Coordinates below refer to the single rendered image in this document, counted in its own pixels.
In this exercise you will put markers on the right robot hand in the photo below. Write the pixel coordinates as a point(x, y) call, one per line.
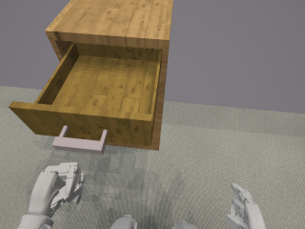
point(250, 216)

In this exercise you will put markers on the left robot hand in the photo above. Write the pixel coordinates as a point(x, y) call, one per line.
point(64, 179)

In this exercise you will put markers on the robot left thigh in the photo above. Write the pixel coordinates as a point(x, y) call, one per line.
point(125, 223)

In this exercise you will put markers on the left robot forearm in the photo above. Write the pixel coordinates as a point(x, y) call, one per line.
point(35, 221)

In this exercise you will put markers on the cabinet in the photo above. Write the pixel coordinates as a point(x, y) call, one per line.
point(134, 23)

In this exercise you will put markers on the drawer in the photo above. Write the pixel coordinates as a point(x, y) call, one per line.
point(98, 87)

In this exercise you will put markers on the handle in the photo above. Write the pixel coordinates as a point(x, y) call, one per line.
point(79, 145)

